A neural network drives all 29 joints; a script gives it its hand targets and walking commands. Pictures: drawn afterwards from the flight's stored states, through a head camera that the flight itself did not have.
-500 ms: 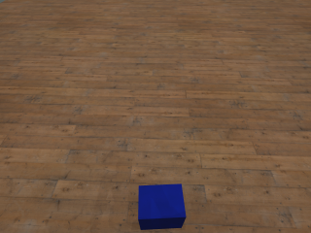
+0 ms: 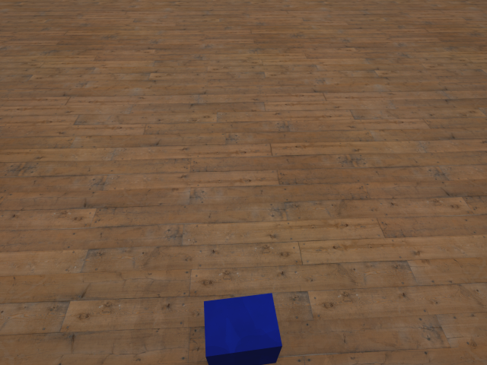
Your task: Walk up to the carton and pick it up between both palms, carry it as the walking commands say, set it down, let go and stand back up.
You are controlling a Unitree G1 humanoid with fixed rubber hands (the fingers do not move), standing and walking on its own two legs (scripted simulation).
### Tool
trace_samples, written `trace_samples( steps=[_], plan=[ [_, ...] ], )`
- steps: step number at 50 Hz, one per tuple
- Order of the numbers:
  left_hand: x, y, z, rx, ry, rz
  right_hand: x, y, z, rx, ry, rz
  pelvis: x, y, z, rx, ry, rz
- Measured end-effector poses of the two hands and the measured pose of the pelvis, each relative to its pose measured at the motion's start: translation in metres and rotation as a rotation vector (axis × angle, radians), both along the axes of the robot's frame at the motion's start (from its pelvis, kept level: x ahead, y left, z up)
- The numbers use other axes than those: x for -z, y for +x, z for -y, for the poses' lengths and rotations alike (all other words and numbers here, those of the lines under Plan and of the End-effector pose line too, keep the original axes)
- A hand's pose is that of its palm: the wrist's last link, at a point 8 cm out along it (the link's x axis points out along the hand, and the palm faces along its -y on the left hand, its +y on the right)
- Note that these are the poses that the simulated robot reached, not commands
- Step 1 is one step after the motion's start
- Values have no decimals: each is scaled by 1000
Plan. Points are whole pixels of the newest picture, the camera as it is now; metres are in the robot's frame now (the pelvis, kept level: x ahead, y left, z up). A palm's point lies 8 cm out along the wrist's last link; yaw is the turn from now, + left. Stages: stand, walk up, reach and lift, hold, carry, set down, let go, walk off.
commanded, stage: walk up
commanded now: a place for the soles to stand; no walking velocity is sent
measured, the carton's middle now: (241, 333) +0.38 +0.02 -0.65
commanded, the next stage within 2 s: reach and lift in 0.62 s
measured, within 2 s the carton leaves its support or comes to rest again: neither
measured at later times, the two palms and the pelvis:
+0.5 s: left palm out of the picture +0.03 +0.26 -0.12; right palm out of the picture +0.00 -0.27 -0.14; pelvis +0.00 -0.01 +0.00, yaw -3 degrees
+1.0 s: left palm out of the picture +0.11 +0.28 -0.12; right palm out of the picture +0.17 -0.23 -0.13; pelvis -0.03 +0.02 -0.02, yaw +8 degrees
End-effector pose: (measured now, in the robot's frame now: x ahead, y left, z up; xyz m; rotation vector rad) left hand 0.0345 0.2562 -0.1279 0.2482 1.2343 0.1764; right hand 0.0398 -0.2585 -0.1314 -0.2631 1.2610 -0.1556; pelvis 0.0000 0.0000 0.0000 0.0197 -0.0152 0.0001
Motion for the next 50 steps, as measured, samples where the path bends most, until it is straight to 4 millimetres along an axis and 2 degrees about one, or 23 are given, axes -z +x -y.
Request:
trace_samples(
  steps=[5, 13, 21, 27, 34, 35, 37, 40, 41, 43, 46, 50],
  plan=[
    [1, 6, 2, 17, 3, 10, 4, -8, 4, 17, 0, -9, 3, -2, 1, 13, 7, 7],
    [-5, 1, 3, 39, 28, -10, 11, -28, 12, 42, 14, -60, 4, -5, 7, 28, 11, 8],
    [-9, -9, -1, 38, 36, -50, 4, -32, 12, 61, 12, -39, -1, -7, 4, 50, 4, -4],
    [-6, 3, 4, 76, 24, -26, 5, -48, 12, 83, 10, -68, 0, -4, 6, 63, 2, 7],
    [-6, 9, 9, 69, -5, -7, 0, -49, 5, 83, 15, -62, -4, -4, 2, 67, -10, 12],
    [-5, 15, 10, 67, -13, -4, -1, -42, 3, 92, 20, -45, -3, -6, 1, 52, -10, -14],
    [-4, 43, 12, 52, -36, 44, 0, -11, 0, 55, 14, -2, 4, -17, -3, 9, -14, -55],
    [-6, 92, 15, 46, -68, 130, 2, 62, -4, 11, 5, 78, 16, -38, -9, -40, -22, -90],
    [-6, 102, 15, 59, -70, 128, 0, 85, -7, 2, 9, 100, 18, -43, -11, -53, -24, -103],
    [-5, 108, 12, 81, -58, 83, -4, 119, -14, -22, 10, 116, 21, -48, -13, -74, -27, -124],
    [-5, 94, -5, 53, -21, 21, -9, 135, -24, -64, 8, 101, 20, -43, -15, -96, -34, -169],
    [-8, 72, -26, 35, 18, 31, -5, 130, -31, -82, 43, 98, 21, -32, -16, -136, -59, -233]
  ],
)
